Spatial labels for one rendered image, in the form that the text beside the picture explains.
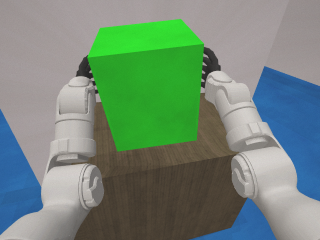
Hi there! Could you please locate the pedestal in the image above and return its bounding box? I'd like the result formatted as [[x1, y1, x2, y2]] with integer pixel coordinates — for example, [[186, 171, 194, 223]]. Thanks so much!
[[71, 93, 247, 240]]

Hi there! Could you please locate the robot left forearm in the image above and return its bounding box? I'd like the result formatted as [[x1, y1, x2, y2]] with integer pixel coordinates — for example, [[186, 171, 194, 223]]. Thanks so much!
[[41, 76, 96, 204]]

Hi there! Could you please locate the left robot upper arm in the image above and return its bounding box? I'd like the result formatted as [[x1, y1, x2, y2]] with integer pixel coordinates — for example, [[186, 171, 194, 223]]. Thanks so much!
[[0, 163, 104, 240]]

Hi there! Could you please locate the robot left hand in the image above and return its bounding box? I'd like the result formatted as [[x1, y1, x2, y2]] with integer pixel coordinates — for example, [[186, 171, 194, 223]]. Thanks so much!
[[76, 55, 99, 94]]

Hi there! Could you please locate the robot right hand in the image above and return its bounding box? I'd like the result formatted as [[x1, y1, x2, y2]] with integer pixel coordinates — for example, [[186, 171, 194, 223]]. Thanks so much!
[[201, 47, 221, 88]]

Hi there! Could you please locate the carton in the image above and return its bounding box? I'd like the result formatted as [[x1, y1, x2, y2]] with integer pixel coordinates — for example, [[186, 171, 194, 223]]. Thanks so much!
[[87, 19, 204, 152]]

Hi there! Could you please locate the right robot upper arm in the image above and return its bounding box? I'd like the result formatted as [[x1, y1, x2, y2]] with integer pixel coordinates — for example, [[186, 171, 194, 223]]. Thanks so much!
[[231, 146, 320, 240]]

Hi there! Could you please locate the robot right forearm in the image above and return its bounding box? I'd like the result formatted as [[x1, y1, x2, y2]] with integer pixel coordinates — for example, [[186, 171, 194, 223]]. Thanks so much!
[[204, 71, 298, 184]]

